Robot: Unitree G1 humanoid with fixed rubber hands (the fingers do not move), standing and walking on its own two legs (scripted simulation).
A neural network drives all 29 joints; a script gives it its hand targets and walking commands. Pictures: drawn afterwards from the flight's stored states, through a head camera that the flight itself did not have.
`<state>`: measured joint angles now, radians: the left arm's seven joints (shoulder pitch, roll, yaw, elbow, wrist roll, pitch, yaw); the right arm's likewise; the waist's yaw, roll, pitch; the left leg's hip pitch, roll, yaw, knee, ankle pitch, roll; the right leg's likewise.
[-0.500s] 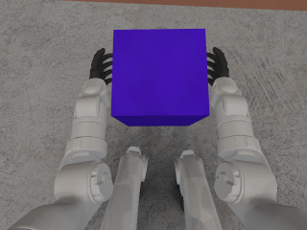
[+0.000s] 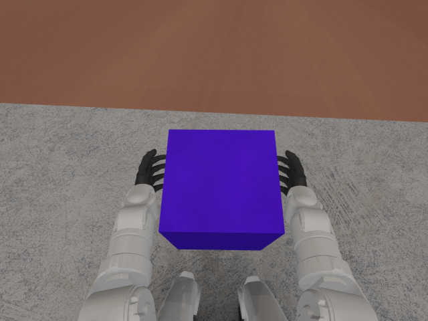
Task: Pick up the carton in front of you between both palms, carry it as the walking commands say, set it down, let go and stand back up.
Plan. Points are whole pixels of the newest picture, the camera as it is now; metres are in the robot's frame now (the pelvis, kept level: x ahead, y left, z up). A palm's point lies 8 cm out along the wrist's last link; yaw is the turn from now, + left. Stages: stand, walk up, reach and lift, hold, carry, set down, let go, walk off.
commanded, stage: reach and lift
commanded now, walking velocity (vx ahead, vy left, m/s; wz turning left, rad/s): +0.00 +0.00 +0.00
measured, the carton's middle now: (220, 197) +0.37 +0.01 -0.11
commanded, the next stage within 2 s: hold in 1.52 s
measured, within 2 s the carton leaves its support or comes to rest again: neither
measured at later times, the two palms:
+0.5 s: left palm (125, 173) +0.32 +0.15 +0.11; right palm (333, 179) +0.33 -0.15 +0.11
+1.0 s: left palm (121, 169) +0.32 +0.15 +0.13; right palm (340, 177) +0.32 -0.15 +0.13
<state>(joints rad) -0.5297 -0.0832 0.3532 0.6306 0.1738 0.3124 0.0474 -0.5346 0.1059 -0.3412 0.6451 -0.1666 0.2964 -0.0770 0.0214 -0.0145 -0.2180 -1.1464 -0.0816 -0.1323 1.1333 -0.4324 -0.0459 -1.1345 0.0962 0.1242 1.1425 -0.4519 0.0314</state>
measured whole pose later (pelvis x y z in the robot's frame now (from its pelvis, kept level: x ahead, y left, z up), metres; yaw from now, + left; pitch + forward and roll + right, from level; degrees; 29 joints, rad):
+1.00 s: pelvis +0.02 +0.00 +0.10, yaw +0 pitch -3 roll +0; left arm -0.32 -0.16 0.29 0.38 0.29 0.63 0.00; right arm -0.32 0.16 -0.30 0.39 -0.29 0.62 0.00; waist 0.00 0.00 0.00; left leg -0.19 -0.04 -0.14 0.46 -0.21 -0.02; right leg -0.18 0.04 0.15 0.47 -0.23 0.02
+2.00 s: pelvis +0.02 +0.00 +0.10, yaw +0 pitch -7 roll +0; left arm -0.28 -0.16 0.23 0.25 0.27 0.76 0.00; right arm -0.28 0.16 -0.24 0.25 -0.27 0.75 0.00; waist 0.00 0.00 0.02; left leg -0.08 -0.04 -0.13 0.39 -0.19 -0.02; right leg -0.07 0.04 0.14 0.40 -0.21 0.01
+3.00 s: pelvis +0.14 -0.01 +0.09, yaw -1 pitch +5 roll +2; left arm -0.07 -0.13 0.08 -0.35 0.09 1.09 0.10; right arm -0.09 0.13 -0.08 -0.33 -0.07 1.08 -0.10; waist 0.01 -0.05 -0.18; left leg -0.29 0.01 0.14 0.54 -0.31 0.01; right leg -0.24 -0.07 -0.02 0.62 -0.44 0.01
